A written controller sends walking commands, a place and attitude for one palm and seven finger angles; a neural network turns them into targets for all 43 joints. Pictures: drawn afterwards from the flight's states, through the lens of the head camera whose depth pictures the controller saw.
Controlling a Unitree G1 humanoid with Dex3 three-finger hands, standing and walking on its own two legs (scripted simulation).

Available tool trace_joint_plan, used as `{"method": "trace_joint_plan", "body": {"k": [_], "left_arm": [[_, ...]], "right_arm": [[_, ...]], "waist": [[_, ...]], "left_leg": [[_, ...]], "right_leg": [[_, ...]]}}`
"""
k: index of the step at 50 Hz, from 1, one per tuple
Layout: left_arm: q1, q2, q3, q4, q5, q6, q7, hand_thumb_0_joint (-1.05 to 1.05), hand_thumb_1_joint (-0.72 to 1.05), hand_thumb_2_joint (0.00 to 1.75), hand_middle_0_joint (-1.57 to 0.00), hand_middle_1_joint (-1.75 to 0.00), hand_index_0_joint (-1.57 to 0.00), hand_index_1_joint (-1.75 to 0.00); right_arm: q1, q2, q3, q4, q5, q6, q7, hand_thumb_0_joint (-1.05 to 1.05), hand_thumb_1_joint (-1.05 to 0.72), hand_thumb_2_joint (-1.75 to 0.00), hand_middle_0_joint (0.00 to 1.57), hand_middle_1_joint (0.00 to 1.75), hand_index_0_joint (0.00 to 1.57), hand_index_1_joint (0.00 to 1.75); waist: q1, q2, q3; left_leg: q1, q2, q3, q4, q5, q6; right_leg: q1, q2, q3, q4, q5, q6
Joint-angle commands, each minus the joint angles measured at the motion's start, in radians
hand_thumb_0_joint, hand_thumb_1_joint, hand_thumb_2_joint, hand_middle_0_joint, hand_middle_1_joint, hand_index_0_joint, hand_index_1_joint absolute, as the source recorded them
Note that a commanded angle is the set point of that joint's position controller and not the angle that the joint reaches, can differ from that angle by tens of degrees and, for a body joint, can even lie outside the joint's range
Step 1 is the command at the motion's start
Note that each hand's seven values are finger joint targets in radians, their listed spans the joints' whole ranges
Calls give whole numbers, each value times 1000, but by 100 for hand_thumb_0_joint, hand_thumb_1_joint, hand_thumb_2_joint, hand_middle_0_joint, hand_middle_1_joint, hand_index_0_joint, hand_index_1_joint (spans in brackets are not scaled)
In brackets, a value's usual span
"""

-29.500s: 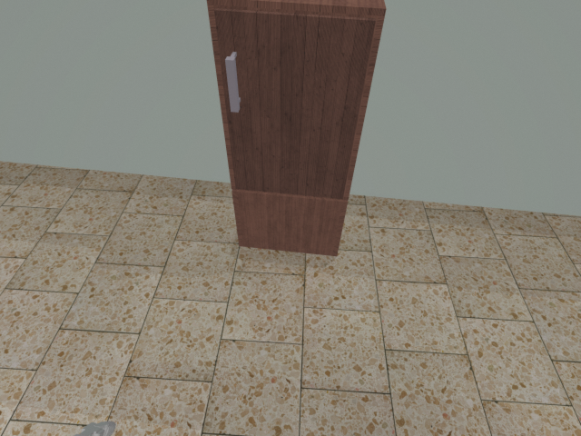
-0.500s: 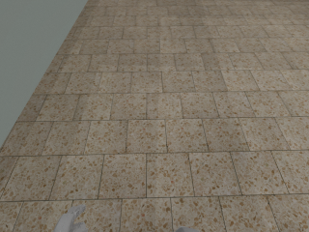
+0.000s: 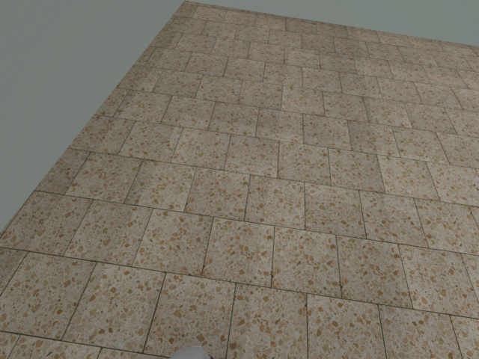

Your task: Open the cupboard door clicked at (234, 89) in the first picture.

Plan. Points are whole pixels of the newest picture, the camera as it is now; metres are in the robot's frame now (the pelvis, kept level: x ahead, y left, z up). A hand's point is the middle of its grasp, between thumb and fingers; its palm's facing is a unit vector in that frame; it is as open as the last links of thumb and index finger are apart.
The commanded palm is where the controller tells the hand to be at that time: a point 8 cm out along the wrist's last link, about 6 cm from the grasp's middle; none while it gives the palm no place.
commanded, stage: turn to face it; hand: left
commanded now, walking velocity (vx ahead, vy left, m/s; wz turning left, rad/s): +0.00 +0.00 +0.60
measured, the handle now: out of the picture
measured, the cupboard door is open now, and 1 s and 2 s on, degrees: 46 46 46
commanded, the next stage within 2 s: none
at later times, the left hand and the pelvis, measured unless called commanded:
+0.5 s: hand out of the picture +0.07 +0.15 -0.14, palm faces +0.31 -0.91 -0.27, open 7.4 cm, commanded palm none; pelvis +0.06 -0.07 +0.02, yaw +19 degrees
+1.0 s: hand out of the picture +0.04 +0.15 -0.15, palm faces +0.58 -0.74 -0.33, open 7.4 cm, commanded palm none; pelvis +0.10 -0.10 +0.00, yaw +36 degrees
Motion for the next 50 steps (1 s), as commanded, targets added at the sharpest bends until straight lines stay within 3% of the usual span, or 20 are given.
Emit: {"method": "trace_joint_plan", "body": {"k": [1, 9, 13, 14, 16, 18, 20, 22, 25, 28, 30, 31, 32, 33, 34, 38, 46, 47, 49, 50], "left_arm": [[22, 74, 27, -99, 2, -3, -9, 0, 90, 90, -20, -30, -20, -30], [-51, 84, 34, -166, 3, 14, -5, 0, 90, 90, -20, -30, -20, -30], [42, 112, 43, -153, -2, 7, -1, 0, 90, 90, -20, -30, -20, -30], [90, 152, 56, -147, 1, -1, 5, 0, 90, 90, -20, -30, -20, -30], [58, 282, 71, -179, 19, -9, 15, 0, 90, 90, -20, -30, -20, -30], [-85, 226, 49, -220, 14, -12, 15, 0, 90, 90, -20, -30, -20, -30], [-102, 170, 36, -215, 6, -17, 16, 0, 90, 90, -20, -30, -20, -30], [-14, 172, 33, -189, 8, -26, 13, 0, 90, 90, -20, -30, -20, -30], [71, 212, 40, -159, 13, -25, 13, 0, 90, 90, -20, -30, -20, -30], [62, 252, 48, -165, 10, -26, 7, 0, 90, 90, -20, -30, -20, -30], [18, 250, 46, -179, -1, -24, 1, 0, 90, 90, -20, -30, -20, -30], [1, 206, 39, -210, -8, -21, -4, 0, 90, 90, -20, -30, -20, -30], [-38, 135, 18, -254, -13, -15, -5, 0, 90, 90, -20, -30, -20, -30], [-73, 172, 23, -268, -4, 4, 4, 0, 90, 90, -20, -30, -20, -30], [-86, 160, 27, -287, -2, 6, 6, 0, 90, 90, -20, -30, -20, -30], [-55, 152, 39, -224, 6, 29, -11, 0, 90, 90, -20, -30, -20, -30], [30, 138, 40, -214, 3, 14, -13, 0, 90, 90, -20, -30, -20, -30], [77, 158, 47, -206, 4, 6, -9, 0, 90, 90, -20, -30, -20, -30], [92, 311, 73, -227, 24, -10, 7, 0, 90, 90, -20, -30, -20, -30], [42, 298, 62, -244, 13, -9, 13, 0, 90, 90, -20, -30, -20, -30]], "right_arm": [[57, -211, -53, -52, 0, -9, -20, 0, -90, -90, 20, 30, 20, 30], [57, -244, -90, -69, -5, 27, -5, 0, -90, -90, 20, 30, 20, 30], [4, -245, -103, -93, 2, 42, -2, 0, -90, -90, 20, 30, 20, 30], [-15, -213, -103, -107, 9, 45, 1, 0, -90, -90, 20, 30, 20, 30], [-51, -149, -94, -148, 14, 36, 12, 0, -90, -90, 20, 30, 20, 30], [11, -154, -95, -130, 4, 47, 29, 0, -90, -90, 20, 30, 20, 30], [7, -142, -89, -107, 6, 57, 35, 0, -90, -90, 20, 30, 20, 30], [-53, -125, -71, -131, 11, 49, 38, 0, -90, -90, 20, 30, 20, 30], [-116, -109, -54, -147, 16, 41, 41, 0, -90, -90, 20, 30, 20, 30], [-86, -125, -51, -149, 14, 38, 38, 0, -90, -90, 20, 30, 20, 30], [27, -179, -66, -124, 8, 33, 35, 0, -90, -90, 20, 30, 20, 30], [113, -274, -90, -110, -1, 25, 28, 0, -90, -90, 20, 30, 20, 30], [187, -374, -114, -105, 4, 22, 19, 0, -90, -90, 20, 30, 20, 30], [203, -381, -112, -86, 10, 31, 13, 0, -90, -90, 20, 30, 20, 30], [139, -378, -110, -113, 4, 29, 8, 0, -90, -90, 20, 30, 20, 30], [-38, -284, -82, -154, 0, 27, -3, 0, -90, -90, 20, 30, 20, 30], [-80, -295, -106, -173, -2, 47, 9, 0, -90, -90, 20, 30, 20, 30], [-94, -274, -104, -181, 5, 49, 10, 0, -90, -90, 20, 30, 20, 30], [-105, -158, -86, -220, 17, 43, 19, 0, -90, -90, 20, 30, 20, 30], [-104, -204, -94, -216, 10, 47, 24, 0, -90, -90, 20, 30, 20, 30]], "waist": [[6, 131, -141], [-22, 201, -127], [26, 205, -122], [50, 114, -132], [67, -270, -75], [-21, -153, -56], [-34, -206, -59], [9, -198, -61], [51, -172, -76], [26, -177, -103], [-43, -136, -167], [-92, 61, -245], [-123, 324, -274], [-118, 201, -285], [-94, 136, -196], [-13, 212, -69], [24, 183, -96], [49, 133, -109], [81, -341, -91], [53, -236, -74]], "left_leg": [[124, 263, -332, -310, 186, 94], [103, 210, -424, -334, -99, 74], [6, 144, -428, -277, -93, 31], [-93, 92, -387, -194, -137, -12], [-285, -55, -81, 300, -383, -117], [-198, 13, -92, 538, -286, -111], [-215, 49, -54, 558, -230, -136], [-210, 43, -1, 400, -254, -146], [-137, 19, 61, 191, -245, -137], [0, -16, 99, 46, -179, -116], [241, -3, 75, -124, 46, -89], [454, 186, -151, -137, 348, -3], [540, 448, -518, -168, 822, 178], [513, 474, -478, -163, 729, 220], [376, 453, -433, -202, 444, 205], [136, 250, -326, -284, 77, 78], [2, 178, -368, -241, -138, 45], [-56, 133, -342, -167, -139, 14], [-262, -77, -78, 340, -397, -114], [-202, 0, -132, 512, -396, -101]], "right_leg": [[-80, -46, 55, -25, 89, 20], [-26, 4, 26, -321, 76, 21], [186, 35, 13, -622, 184, 4], [311, -31, 77, -768, 188, -19], [272, -483, 477, -972, 123, -193], [110, -403, 297, -909, 220, -207], [194, -307, 117, -821, 562, -166], [317, -291, 38, -737, 902, -147], [394, -307, 12, -658, 1076, -135], [353, -312, -26, -573, 1137, -113], [232, -290, -81, -393, 1014, -52], [11, -213, -121, -201, 613, 7], [-225, -83, -81, 37, -145, 63], [-245, -98, 58, 104, -156, 42], [-245, -112, 57, 93, -110, 43], [-151, -83, 53, -27, 75, 41], [136, 11, -8, -493, 160, 20], [242, -7, 8, -645, 216, 13], [274, -457, 504, -956, 113, -154], [151, -493, 445, -942, 160, -196]]}}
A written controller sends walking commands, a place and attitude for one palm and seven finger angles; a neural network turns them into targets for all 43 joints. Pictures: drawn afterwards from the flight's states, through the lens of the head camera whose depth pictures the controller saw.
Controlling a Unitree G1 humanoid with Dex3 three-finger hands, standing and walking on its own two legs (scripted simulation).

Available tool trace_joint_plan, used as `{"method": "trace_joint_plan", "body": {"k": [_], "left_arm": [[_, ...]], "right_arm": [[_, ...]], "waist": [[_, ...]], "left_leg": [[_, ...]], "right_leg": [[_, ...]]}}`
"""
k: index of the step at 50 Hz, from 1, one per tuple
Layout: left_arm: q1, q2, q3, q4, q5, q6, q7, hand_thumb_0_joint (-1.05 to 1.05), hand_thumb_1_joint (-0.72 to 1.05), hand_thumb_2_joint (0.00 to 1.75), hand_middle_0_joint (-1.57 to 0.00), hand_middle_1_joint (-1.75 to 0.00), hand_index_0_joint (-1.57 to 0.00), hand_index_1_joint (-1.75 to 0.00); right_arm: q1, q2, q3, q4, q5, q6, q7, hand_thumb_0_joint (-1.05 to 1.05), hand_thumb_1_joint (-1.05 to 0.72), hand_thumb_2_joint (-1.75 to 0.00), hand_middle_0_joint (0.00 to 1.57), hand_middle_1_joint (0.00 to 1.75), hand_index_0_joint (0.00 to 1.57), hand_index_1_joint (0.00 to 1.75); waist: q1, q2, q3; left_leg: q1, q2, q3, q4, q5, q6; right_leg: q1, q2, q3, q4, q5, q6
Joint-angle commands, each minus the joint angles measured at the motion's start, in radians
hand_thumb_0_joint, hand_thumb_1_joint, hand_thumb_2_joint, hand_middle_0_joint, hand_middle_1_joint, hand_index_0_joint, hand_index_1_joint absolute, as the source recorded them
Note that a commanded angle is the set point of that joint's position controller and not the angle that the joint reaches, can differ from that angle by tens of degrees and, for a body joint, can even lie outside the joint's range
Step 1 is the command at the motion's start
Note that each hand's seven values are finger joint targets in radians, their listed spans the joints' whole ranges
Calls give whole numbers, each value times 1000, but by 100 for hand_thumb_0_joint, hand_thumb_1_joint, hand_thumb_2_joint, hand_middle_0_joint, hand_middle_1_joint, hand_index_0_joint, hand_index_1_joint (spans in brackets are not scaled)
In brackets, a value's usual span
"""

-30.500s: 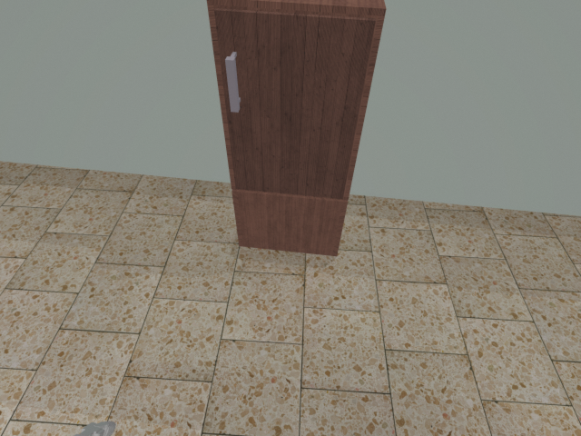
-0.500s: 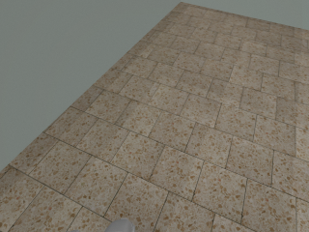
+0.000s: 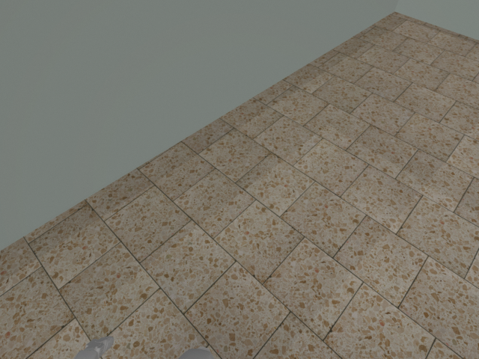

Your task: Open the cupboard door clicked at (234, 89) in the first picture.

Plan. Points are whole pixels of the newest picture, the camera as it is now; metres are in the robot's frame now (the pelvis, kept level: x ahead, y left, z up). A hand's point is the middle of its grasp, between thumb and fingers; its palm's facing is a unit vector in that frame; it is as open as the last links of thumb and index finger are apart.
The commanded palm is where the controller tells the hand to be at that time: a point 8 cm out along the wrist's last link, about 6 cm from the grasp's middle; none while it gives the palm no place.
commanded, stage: turn to face it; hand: left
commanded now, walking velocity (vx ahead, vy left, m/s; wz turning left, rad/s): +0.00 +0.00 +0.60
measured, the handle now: out of the picture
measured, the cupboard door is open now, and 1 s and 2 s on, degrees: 46 46 46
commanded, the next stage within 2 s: none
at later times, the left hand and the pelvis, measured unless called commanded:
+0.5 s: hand out of the picture +0.02 +0.22 -0.16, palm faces +0.35 -0.91 -0.24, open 7.4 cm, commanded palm none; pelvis +0.02 +0.00 +0.01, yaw +19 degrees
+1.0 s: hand out of the picture -0.04 +0.17 -0.17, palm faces +0.60 -0.77 -0.21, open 7.4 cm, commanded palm none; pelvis +0.04 -0.02 +0.00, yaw +38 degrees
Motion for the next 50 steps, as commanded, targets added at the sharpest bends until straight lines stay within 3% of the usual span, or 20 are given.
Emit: {"method": "trace_joint_plan", "body": {"k": [1, 3, 6, 10, 13, 14, 15, 16, 17, 22, 31, 32, 34, 36, 39, 44, 47, 48, 49, 50], "left_arm": [[22, 186, 33, -69, -2, -21, 20, 0, 90, 90, -20, -30, -20, -30], [-7, 121, 14, -67, -7, -27, 21, 0, 90, 90, -20, -30, -20, -30], [62, 118, 15, -43, -4, -33, 24, 0, 90, 90, -20, -30, -20, -30], [144, 162, 28, -2, 1, -33, 21, 0, 90, 90, -20, -30, -20, -30], [115, 172, 35, 0, -9, -31, 15, 0, 90, 90, -20, -30, -20, -30], [88, 168, 34, -7, -17, -30, 12, 0, 90, 90, -20, -30, -20, -30], [75, 129, 27, -27, -20, -26, 8, 0, 90, 90, -20, -30, -20, -30], [23, 54, 4, -73, -26, -21, 4, 0, 90, 90, -20, -30, -20, -30], [-32, 84, 6, -92, -17, -3, 13, 0, 90, 90, -20, -30, -20, -30], [-13, 70, 19, -36, -10, 19, -1, 0, 90, 90, -20, -30, -20, -30], [59, 64, 19, -30, -15, -2, 1, 0, 90, 90, -20, -30, -20, -30], [101, 92, 28, -24, -14, -11, 6, 0, 90, 90, -20, -30, -20, -30], [115, 232, 49, -37, 5, -23, 20, 0, 90, 90, -20, -30, -20, -30], [9, 157, 32, -63, -2, -25, 26, 0, 90, 90, -20, -30, -20, -30], [-10, 110, 11, -60, -9, -28, 21, 0, 90, 90, -20, -30, -20, -30], [100, 164, 28, -18, 0, -29, 22, 0, 90, 90, -20, -30, -20, -30], [82, 178, 35, -14, -8, -24, 13, 0, 90, 90, -20, -30, -20, -30], [63, 163, 35, -20, -16, -21, 10, 0, 90, 90, -20, -30, -20, -30], [56, 105, 24, -52, -23, -15, 2, 0, 90, 90, -20, -30, -20, -30], [-13, 58, 0, -89, -21, -8, 4, 0, 90, 90, -20, -30, -20, -30]], "right_arm": [[-48, -114, -43, -126, -2, -29, 7, 0, -90, -90, 20, 30, 20, 30], [-54, -111, -42, -81, -3, -22, 10, 0, -90, -90, 20, 30, 20, 30], [-93, -65, -22, -86, 6, -23, 16, 0, -90, -90, 20, 30, 20, 30], [-137, -37, -3, -92, 11, -38, 19, 0, -90, -90, 20, 30, 20, 30], [-63, -67, -7, -74, 8, -44, 12, 0, -90, -90, 20, 30, 20, 30], [3, -96, -16, -57, 4, -48, 9, 0, -90, -90, 20, 30, 20, 30], [62, -176, -38, -46, -3, -55, 5, 0, -90, -90, 20, 30, 20, 30], [149, -283, -66, -36, -5, -57, -5, 0, -90, -90, 20, 30, 20, 30], [187, -293, -63, -9, -2, -47, -14, 0, -90, -90, 20, 30, 20, 30], [-24, -204, -36, -66, -9, -54, -31, 0, -90, -90, 20, 30, 20, 30], [-49, -210, -57, -76, -7, -39, -20, 0, -90, -90, 20, 30, 20, 30], [-59, -184, -54, -83, 1, -39, -18, 0, -90, -90, 20, 30, 20, 30], [-73, -99, -42, -123, 9, -42, -8, 0, -90, -90, 20, 30, 20, 30], [-33, -117, -48, -96, -2, -30, 3, 0, -90, -90, 20, 30, 20, 30], [-42, -91, -36, -70, 1, -19, 13, 0, -90, -90, 20, 30, 20, 30], [-116, -50, -10, -84, 11, -33, 19, 0, -90, -90, 20, 30, 20, 30], [-42, -73, -13, -68, 7, -42, 16, 0, -90, -90, 20, 30, 20, 30], [26, -112, -25, -49, 4, -50, 14, 0, -90, -90, 20, 30, 20, 30], [104, -221, -52, -37, -4, -59, 6, 0, -90, -90, 20, 30, 20, 30], [175, -290, -69, -27, -1, -54, -5, 0, -90, -90, 20, 30, 20, 30]], "waist": [[2, -228, -66], [-17, -272, -50], [16, -218, -76], [62, -221, -118], [15, -218, -141], [-27, -180, -166], [-59, 3, -208], [-111, 295, -221], [-115, 191, -217], [-15, 150, -57], [20, 143, -97], [44, 74, -110], [70, -345, -89], [3, -213, -65], [-10, -266, -51], [49, -218, -100], [6, -198, -118], [-38, -114, -153], [-77, 149, -215], [-110, 286, -216]], "left_leg": [[-181, 30, 47, 503, -184, 2], [-201, 60, 84, 549, -121, -26], [-149, 53, 154, 327, -125, -42], [-61, 21, 227, 59, -118, -29], [102, 3, 243, -126, 25, -7], [233, 16, 225, -224, 161, 9], [424, 171, 38, -253, 397, 72], [526, 442, -325, -276, 856, 245], [492, 472, -301, -256, 855, 310], [170, 266, -162, -356, 276, 187], [53, 181, -210, -286, 161, 146], [-17, 135, -188, -213, 121, 109], [-224, -49, 79, 267, -262, -10], [-173, 30, 44, 492, -186, -3], [-174, 55, 113, 467, -121, -38], [-50, 33, 209, 97, -119, -32], [126, 8, 231, -124, 42, -11], [276, 35, 187, -241, 189, 7], [458, 261, -121, -265, 459, 113], [489, 435, -334, -287, 789, 243]], "right_leg": [[78, -394, 309, -382, -18, -192], [141, -292, 140, -284, 329, -151], [263, -274, 14, -211, 639, -139], [367, -296, -19, -120, 811, -134], [299, -286, -75, -24, 800, -88], [218, -277, -107, 66, 732, -52], [14, -212, -150, 243, 439, 5], [-258, -74, -139, 473, -306, 72], [-288, -79, -5, 568, -340, 54], [-192, -59, 18, 498, -103, 50], [121, 37, -34, -29, 14, 29], [234, 0, 2, -183, 65, 19], [255, -445, 433, -401, 43, -159], [133, -387, 268, -352, 121, -196], [198, -278, 45, -260, 487, -147], [318, -304, -15, -148, 713, -138], [236, -288, -79, -38, 632, -79], [141, -274, -111, 86, 546, -36], [-97, -154, -164, 301, 109, 39], [-270, -73, -92, 493, -341, 70]]}}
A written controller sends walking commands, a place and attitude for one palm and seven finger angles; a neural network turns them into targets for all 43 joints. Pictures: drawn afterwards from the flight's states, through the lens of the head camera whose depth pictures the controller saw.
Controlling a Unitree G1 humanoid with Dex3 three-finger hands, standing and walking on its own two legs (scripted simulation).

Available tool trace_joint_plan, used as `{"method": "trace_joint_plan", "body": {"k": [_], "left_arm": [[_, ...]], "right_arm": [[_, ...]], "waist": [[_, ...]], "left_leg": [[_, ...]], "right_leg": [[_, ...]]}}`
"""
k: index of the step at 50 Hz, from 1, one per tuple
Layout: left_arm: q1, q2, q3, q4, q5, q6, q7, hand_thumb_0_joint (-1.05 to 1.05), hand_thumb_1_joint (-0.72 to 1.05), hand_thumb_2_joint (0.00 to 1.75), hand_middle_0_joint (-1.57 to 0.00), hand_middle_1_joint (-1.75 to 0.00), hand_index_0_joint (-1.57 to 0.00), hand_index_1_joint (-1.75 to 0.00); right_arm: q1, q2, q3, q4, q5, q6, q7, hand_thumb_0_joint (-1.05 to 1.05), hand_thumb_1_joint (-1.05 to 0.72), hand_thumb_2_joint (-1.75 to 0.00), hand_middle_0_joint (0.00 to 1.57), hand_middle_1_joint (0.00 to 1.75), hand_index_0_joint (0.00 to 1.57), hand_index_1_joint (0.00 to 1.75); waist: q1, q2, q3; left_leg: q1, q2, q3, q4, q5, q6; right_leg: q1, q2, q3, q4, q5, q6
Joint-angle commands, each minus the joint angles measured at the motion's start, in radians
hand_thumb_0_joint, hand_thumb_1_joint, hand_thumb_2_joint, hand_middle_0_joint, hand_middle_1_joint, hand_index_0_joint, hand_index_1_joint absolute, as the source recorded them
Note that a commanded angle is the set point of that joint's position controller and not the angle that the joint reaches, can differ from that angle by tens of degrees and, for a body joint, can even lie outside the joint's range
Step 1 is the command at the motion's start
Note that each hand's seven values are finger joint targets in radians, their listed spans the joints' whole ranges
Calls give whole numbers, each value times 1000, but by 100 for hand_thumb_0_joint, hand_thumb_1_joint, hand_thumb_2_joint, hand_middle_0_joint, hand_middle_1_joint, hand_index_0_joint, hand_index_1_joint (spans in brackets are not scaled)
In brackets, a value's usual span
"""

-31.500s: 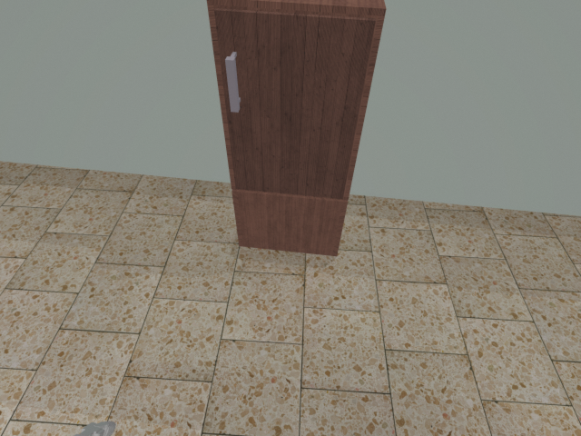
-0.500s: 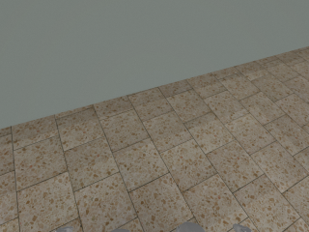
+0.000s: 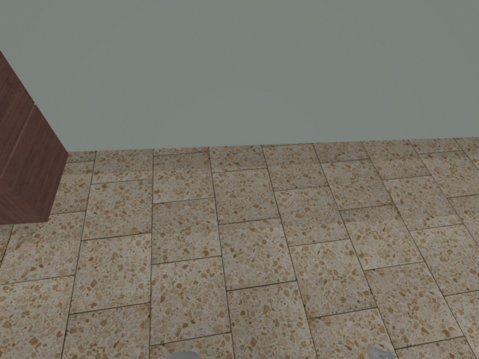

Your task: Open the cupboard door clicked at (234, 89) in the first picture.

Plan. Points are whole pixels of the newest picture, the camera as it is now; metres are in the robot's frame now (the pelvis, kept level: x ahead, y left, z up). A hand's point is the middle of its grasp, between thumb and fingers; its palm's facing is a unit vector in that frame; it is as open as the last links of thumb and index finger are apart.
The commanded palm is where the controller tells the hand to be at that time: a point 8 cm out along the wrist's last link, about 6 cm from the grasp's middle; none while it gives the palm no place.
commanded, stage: turn to face it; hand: left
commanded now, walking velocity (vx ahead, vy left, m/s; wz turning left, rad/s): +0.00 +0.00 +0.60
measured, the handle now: out of the picture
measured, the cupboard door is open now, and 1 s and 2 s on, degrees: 46 46 46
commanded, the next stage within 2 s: take the last steps up to it in 1.52 s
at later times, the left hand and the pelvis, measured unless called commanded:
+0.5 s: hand out of the picture +0.06 +0.19 -0.14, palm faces +0.29 -0.91 -0.29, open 7.4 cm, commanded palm none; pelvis +0.02 -0.04 +0.01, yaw +18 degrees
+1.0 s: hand out of the picture +0.00 +0.22 -0.15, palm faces +0.58 -0.78 -0.24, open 7.4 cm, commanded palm none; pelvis +0.04 -0.02 +0.02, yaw +35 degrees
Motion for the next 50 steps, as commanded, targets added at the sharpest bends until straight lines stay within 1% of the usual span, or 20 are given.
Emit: {"method": "trace_joint_plan", "body": {"k": [1, 2, 5, 12, 16, 17, 18, 19, 20, 21, 24, 29, 32, 34, 35, 36, 37, 39, 42, 50], "left_arm": [[-106, 131, 33, -137, -10, 4, 10, 0, 90, 90, -20, -30, -20, -30], [-130, 128, 38, -132, -7, 6, 13, 0, 90, 90, -20, -30, -20, -30], [-95, 120, 43, -80, -2, 18, 1, 0, 90, 90, -20, -30, -20, -30], [-98, 102, 39, -84, -7, 13, 0, 0, 90, 90, -20, -30, -20, -30], [-1, 118, 47, -68, -12, -2, 6, 0, 90, 90, -20, -30, -20, -30], [44, 155, 59, -62, -8, -11, 13, 0, 90, 90, -20, -30, -20, -30], [63, 245, 78, -63, 8, -21, 22, 0, 90, 90, -20, -30, -20, -30], [38, 274, 73, -79, 9, -21, 24, 0, 90, 90, -20, -30, -20, -30], [-17, 240, 64, -93, 2, -20, 27, 0, 90, 90, -20, -30, -20, -30], [-61, 183, 55, -101, 2, -27, 30, 0, 90, 90, -20, -30, -20, -30], [-59, 150, 37, -91, -4, -31, 25, 0, 90, 90, -20, -30, -20, -30], [61, 203, 53, -46, 4, -30, 23, 0, 90, 90, -20, -30, -20, -30], [52, 220, 61, -39, 1, -28, 17, 0, 90, 90, -20, -30, -20, -30], [11, 208, 60, -59, -14, -28, 11, 0, 90, 90, -20, -30, -20, -30], [-15, 133, 44, -98, -19, -24, 3, 0, 90, 90, -20, -30, -20, -30], [-73, 111, 30, -127, -18, -12, 9, 0, 90, 90, -20, -30, -20, -30], [-91, 134, 35, -138, -11, 0, 16, 0, 90, 90, -20, -30, -20, -30], [-123, 128, 43, -100, -6, 12, 16, 0, 90, 90, -20, -30, -20, -30], [-66, 119, 46, -65, -2, 20, 0, 0, 90, 90, -20, -30, -20, -30], [-122, 112, 40, -96, -3, 12, 0, 0, 90, 90, -20, -30, -20, -30]], "right_arm": [[225, -283, -70, -17, -10, -33, -35, 0, -90, -90, 20, 30, 20, 30], [179, -259, -64, -30, -13, -37, -42, 0, -90, -90, 20, 30, 20, 30], [28, -198, -44, -62, -14, -40, -53, 0, -90, -90, 20, 30, 20, 30], [42, -201, -52, -56, -18, -32, -47, 0, -90, -90, 20, 30, 20, 30], [-4, -187, -58, -72, -10, -23, -43, 0, -90, -90, 20, 30, 20, 30], [-17, -155, -56, -82, -2, -21, -40, 0, -90, -90, 20, 30, 20, 30], [-7, -87, -48, -99, 6, -22, -35, 0, -90, -90, 20, 30, 20, 30], [-27, -100, -48, -113, 0, -25, -29, 0, -90, -90, 20, 30, 20, 30], [-8, -114, -53, -107, -5, -20, -23, 0, -90, -90, 20, 30, 20, 30], [12, -104, -54, -79, -10, -11, -20, 0, -90, -90, 20, 30, 20, 30], [-11, -76, -39, -65, -3, -4, -11, 0, -90, -90, 20, 30, 20, 30], [-101, -34, -11, -81, 4, -17, -2, 0, -90, -90, 20, 30, 20, 30], [-56, -50, -11, -71, 2, -25, -7, 0, -90, -90, 20, 30, 20, 30], [78, -121, -31, -41, -6, -37, -13, 0, -90, -90, 20, 30, 20, 30], [163, -234, -61, -31, -12, -46, -18, 0, -90, -90, 20, 30, 20, 30], [229, -289, -71, -12, -5, -38, -32, 0, -90, -90, 20, 30, 20, 30], [215, -282, -65, -8, -6, -34, -36, 0, -90, -90, 20, 30, 20, 30], [105, -223, -51, -41, -9, -40, -53, 0, -90, -90, 20, 30, 20, 30], [28, -184, -33, -55, -11, -46, -55, 0, -90, -90, 20, 30, 20, 30], [59, -195, -51, -41, -16, -35, -44, 0, -90, -90, 20, 30, 20, 30]], "waist": [[-103, 246, -262], [-90, 198, -219], [-18, 246, -117], [-18, 202, -136], [30, 197, -152], [56, 109, -162], [68, -172, -157], [68, -263, -130], [33, -150, -115], [2, -130, -108], [0, -187, -105], [61, -162, -144], [33, -161, -160], [-51, -57, -240], [-96, 258, -290], [-116, 313, -316], [-102, 209, -278], [-62, 241, -178], [-6, 198, -126], [-21, 211, -120]], "left_leg": [[360, 423, -503, -190, 628, 283], [261, 370, -471, -221, 423, 264], [93, 241, -365, -265, 198, 179], [66, 193, -415, -269, 95, 175], [-46, 132, -427, -182, 126, 132], [-139, 76, -392, -96, 35, 87], [-312, -56, -221, 131, -180, 8], [-311, -75, -132, 397, -355, -15], [-275, -26, -163, 517, -316, -9], [-280, -11, -154, 586, -254, -18], [-285, 15, -82, 544, -202, -51], [-175, -11, 25, 193, -190, -42], [-38, -40, 56, 19, -104, -19], [252, 17, -11, -142, 201, 25], [444, 295, -381, -160, 561, 155], [455, 416, -529, -160, 879, 280], [391, 421, -460, -162, 708, 298], [216, 303, -419, -233, 429, 226], [112, 218, -338, -272, 255, 170], [73, 181, -435, -281, 76, 176]], "right_leg": [[-358, 34, 180, 508, -268, 27], [-354, 33, 188, 515, -208, 22], [-298, 44, 206, 475, -48, 24], [-155, 122, 172, 169, -39, 14], [87, 159, 155, -139, 92, -1], [202, 90, 222, -292, 105, -19], [290, -162, 495, -426, 22, -105], [160, -335, 610, -463, 109, -201], [88, -319, 515, -439, 167, -229], [88, -246, 440, -404, 250, -217], [180, -153, 209, -304, 658, -178], [293, -168, 142, -201, 879, -157], [244, -165, 103, -113, 890, -123], [65, -138, 39, 109, 726, -47], [-231, 7, 9, 351, 54, 27], [-340, 58, 120, 499, -292, 33], [-344, 33, 185, 546, -272, 21], [-341, 29, 214, 550, -120, 25], [-285, 49, 204, 485, -5, 30], [-178, 120, 178, 169, -24, 23]]}}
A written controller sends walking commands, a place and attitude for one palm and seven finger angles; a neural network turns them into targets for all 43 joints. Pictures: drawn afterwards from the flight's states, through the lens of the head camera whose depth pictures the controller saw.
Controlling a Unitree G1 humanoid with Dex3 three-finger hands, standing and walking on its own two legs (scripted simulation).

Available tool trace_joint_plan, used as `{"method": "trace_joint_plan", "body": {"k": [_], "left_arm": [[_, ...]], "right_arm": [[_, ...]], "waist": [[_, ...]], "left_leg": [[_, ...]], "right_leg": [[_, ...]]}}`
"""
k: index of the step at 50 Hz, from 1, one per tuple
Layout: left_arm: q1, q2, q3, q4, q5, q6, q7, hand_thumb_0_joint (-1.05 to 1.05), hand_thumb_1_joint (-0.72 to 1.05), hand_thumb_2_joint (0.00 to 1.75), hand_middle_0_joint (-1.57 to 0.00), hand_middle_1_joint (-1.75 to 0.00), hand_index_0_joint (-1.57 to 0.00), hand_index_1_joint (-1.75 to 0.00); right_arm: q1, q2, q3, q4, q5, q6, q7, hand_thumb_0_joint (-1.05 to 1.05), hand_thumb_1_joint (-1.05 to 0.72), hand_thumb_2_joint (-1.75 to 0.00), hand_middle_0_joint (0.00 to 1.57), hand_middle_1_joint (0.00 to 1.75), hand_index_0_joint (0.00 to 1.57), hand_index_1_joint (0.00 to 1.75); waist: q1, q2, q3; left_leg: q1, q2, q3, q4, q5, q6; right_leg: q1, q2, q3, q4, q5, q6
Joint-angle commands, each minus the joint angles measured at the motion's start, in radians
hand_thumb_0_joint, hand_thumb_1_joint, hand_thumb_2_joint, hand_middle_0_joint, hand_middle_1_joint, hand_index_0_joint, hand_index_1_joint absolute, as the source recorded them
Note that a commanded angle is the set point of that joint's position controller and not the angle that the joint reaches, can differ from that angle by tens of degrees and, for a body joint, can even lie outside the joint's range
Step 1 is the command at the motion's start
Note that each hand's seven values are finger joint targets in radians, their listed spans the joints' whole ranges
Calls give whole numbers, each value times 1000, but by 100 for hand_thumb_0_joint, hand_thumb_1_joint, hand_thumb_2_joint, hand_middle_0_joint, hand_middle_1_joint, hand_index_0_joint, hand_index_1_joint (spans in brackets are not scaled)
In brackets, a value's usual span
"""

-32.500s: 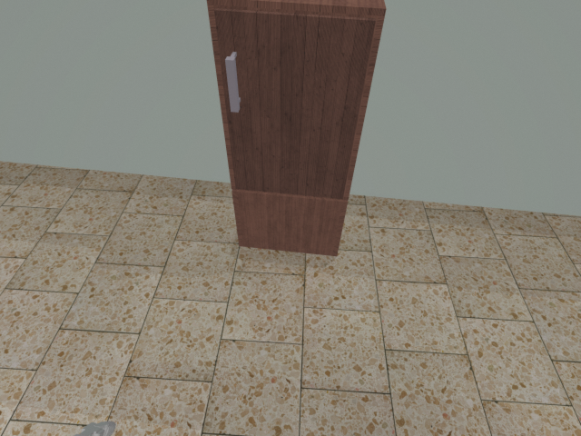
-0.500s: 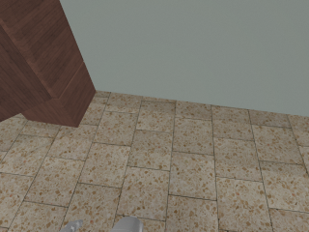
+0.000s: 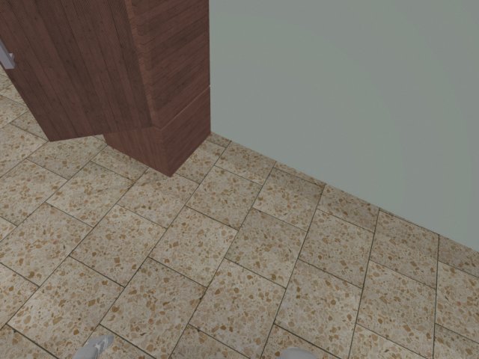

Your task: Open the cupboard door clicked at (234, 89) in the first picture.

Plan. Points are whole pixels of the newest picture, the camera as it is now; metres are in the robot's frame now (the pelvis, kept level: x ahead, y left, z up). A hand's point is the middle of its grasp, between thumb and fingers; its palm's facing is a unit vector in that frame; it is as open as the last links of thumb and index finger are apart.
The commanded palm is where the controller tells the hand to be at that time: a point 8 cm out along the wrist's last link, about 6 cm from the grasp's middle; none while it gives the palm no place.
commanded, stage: turn to face it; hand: left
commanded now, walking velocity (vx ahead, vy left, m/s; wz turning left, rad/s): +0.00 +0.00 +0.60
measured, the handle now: out of the picture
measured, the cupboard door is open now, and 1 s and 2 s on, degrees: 46 46 46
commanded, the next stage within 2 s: take the last steps up to it in 0.52 s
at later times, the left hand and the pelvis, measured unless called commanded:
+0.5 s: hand out of the picture +0.00 +0.18 -0.20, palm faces +0.31 -0.93 -0.19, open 7.4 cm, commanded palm none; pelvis +0.02 -0.01 -0.02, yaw +16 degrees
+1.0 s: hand out of the picture +0.01 +0.19 -0.16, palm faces +0.46 -0.86 -0.24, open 7.4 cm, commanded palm none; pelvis +0.06 -0.01 +0.00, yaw +25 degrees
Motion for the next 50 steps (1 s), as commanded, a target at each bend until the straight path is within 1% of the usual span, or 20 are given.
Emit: {"method": "trace_joint_plan", "body": {"k": [1, 5, 7, 8, 10, 12, 18, 20, 22, 23, 24, 25, 32, 39, 42, 43, 44, 45, 48, 50], "left_arm": [[-10, 59, 7, -85, -7, -29, 2, 0, 90, 90, -20, -30, -20, -30], [111, 93, 18, -59, -12, -50, 13, 0, 90, 90, -20, -30, -20, -30], [143, 225, 41, -63, 10, -64, 25, 0, 90, 90, -20, -30, -20, -30], [118, 208, 29, -72, 1, -62, 28, 0, 90, 90, -20, -30, -20, -30], [10, 123, 13, -90, -3, -60, 28, 0, 90, 90, -20, -30, -20, -30], [18, 90, -5, -83, -8, -68, 24, 0, 90, 90, -20, -30, -20, -30], [175, 148, 17, -13, 6, -72, 25, 0, 90, 90, -20, -30, -20, -30], [164, 152, 17, 3, 6, -70, 21, 0, 90, 90, -20, -30, -20, -30], [123, 144, 15, -2, -10, -66, 15, 0, 90, 90, -20, -30, -20, -30], [128, 97, 7, -20, -18, -61, 10, 0, 90, 90, -20, -30, -20, -30], [97, 30, -15, -48, -24, -53, 9, 0, 90, 90, -20, -30, -20, -30], [63, 54, -14, -51, -18, -36, 17, 0, 90, 90, -20, -30, -20, -30], [85, 22, -9, 27, -7, -25, 1, 0, 90, 90, -20, -30, -20, -30], [36, 14, -6, 8, 1, -49, -21, 0, 90, 90, -20, -30, -20, -30], [186, 24, 7, 57, 2, -63, -21, 0, 90, 90, -20, -30, -20, -30], [269, 72, 24, 77, 11, -72, -13, 0, 90, 90, -20, -30, -20, -30], [326, 171, 44, 81, 20, -79, 0, 0, 90, 90, -20, -30, -20, -30], [305, 178, 40, 70, 4, -82, 10, 0, 90, 90, -20, -30, -20, -30], [160, 87, 13, 53, -3, -113, 4, 0, 90, 90, -20, -30, -20, -30], [181, 51, 1, 78, -9, -127, 3, 0, 90, 90, -20, -30, -20, -30]], "right_arm": [[9, -233, -75, -64, -6, -20, -13, 0, -90, -90, 20, 30, 20, 30], [-44, -202, -78, -83, 9, -14, -11, 0, -90, -90, 20, 30, 20, 30], [-41, -108, -63, -116, 17, -17, -3, 0, -90, -90, 20, 30, 20, 30], [-33, -145, -69, -106, 7, -11, 1, 0, -90, -90, 20, 30, 20, 30], [8, -120, -73, -69, 3, 9, 12, 0, -90, -90, 20, 30, 20, 30], [-9, -118, -62, -57, 4, 11, 18, 0, -90, -90, 20, 30, 20, 30], [-111, -55, -26, -68, 15, -8, 17, 0, -90, -90, 20, 30, 20, 30], [-74, -57, -23, -54, 17, -14, 14, 0, -90, -90, 20, 30, 20, 30], [18, -102, -30, -26, 12, -24, 8, 0, -90, -90, 20, 30, 20, 30], [67, -186, -48, -17, 3, -36, 1, 0, -90, -90, 20, 30, 20, 30], [126, -270, -68, -12, 1, -35, -10, 0, -90, -90, 20, 30, 20, 30], [128, -268, -63, -5, 1, -25, -19, 0, -90, -90, 20, 30, 20, 30], [9, -176, -28, -22, -1, -43, -41, 0, -90, -90, 20, 30, 20, 30], [55, -180, -39, 9, -6, -42, -22, 0, -90, -90, 20, 30, 20, 30], [4, -166, -42, 0, 2, -40, -17, 0, -90, -90, 20, 30, 20, 30], [-9, -115, -36, -13, 10, -42, -13, 0, -90, -90, 20, 30, 20, 30], [-42, -57, -24, -53, 15, -47, -4, 0, -90, -90, 20, 30, 20, 30], [-108, -135, -36, -73, -6, -41, 8, 0, -90, -90, 20, 30, 20, 30], [-59, -107, -46, -27, -9, -28, 28, 0, -90, -90, 20, 30, 20, 30], [-35, -78, -42, -8, -4, -24, 37, 0, -90, -90, 20, 30, 20, 30]], "waist": [[-19, 194, -101], [47, 126, -134], [68, -285, -125], [46, -205, -108], [-18, -216, -78], [-17, -243, -36], [58, -159, -102], [35, -191, -108], [-26, -139, -131], [-49, 77, -195], [-73, 310, -210], [-71, 211, -190], [-4, 142, -130], [-17, 184, -51], [65, 94, -42], [110, -77, -43], [144, -371, -9], [132, -228, 61], [30, -160, 89], [22, -186, 88]], "left_leg": [[35, 219, -297, -172, 71, 119], [-114, 138, -280, -32, 109, 52], [-343, -70, 22, 401, -369, -79], [-307, -5, -14, 589, -384, -67], [-294, 24, 10, 719, -257, -79], [-308, 48, 46, 699, -209, -100], [-170, 24, 159, 281, -250, -95], [-74, 10, 175, 147, -184, -82], [138, 22, 151, -54, 54, -56], [304, 194, -42, -83, 300, 12], [328, 419, -317, -122, 664, 161], [261, 437, -281, -105, 614, 211], [152, 272, -142, -165, 333, 145], [53, 229, -224, -253, -229, 141], [-162, 149, -168, -147, -360, 91], [-341, 56, -73, 50, -379, 39], [-529, -46, 86, 352, -379, -29], [-517, 35, 13, 530, -323, -35], [-451, 93, 6, 641, -73, -64], [-424, 100, 48, 621, 6, -81]], "right_leg": [[71, 42, -20, -159, -16, -10], [378, 45, -2, -524, 152, -29], [457, -393, 410, -723, 174, -199], [334, -418, 364, -708, 220, -249], [273, -283, 205, -681, 249, -211], [311, -225, 54, -629, 521, -193], [464, -258, -3, -501, 846, -202], [431, -247, -22, -457, 822, -177], [297, -208, -78, -336, 697, -106], [133, -129, -141, -177, 417, -45], [-22, -28, -128, 12, -230, 3], [-3, -41, -27, 99, -262, -17], [17, -7, -15, 64, -57, -26], [107, 38, -86, -201, -68, -56], [419, 53, -103, -466, 37, -69], [581, -70, 51, -620, -105, -107], [626, -379, 446, -814, -335, -213], [441, -484, 533, -895, -426, -261], [326, -321, 269, -856, -154, -199], [341, -266, 101, -840, 89, -169]]}}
